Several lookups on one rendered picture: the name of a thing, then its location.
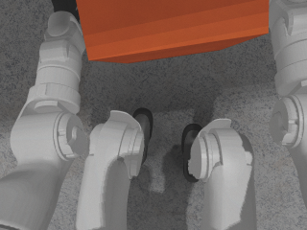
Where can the left robot shin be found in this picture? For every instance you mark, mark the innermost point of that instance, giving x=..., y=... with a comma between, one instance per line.
x=115, y=115

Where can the robot right forearm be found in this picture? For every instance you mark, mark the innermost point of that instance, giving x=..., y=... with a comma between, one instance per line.
x=288, y=25

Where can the carton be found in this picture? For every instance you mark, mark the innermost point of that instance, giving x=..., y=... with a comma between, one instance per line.
x=129, y=31

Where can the left robot upper arm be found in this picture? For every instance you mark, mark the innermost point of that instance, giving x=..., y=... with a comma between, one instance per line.
x=45, y=146

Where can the right robot upper arm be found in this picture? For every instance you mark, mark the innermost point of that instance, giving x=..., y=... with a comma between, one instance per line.
x=288, y=127

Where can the robot left forearm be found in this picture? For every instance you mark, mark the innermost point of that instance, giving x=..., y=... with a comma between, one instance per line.
x=58, y=73

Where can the robot left hand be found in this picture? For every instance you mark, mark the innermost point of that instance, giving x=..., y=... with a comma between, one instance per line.
x=66, y=6

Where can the robot left thigh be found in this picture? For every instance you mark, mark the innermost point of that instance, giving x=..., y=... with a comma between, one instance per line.
x=104, y=191

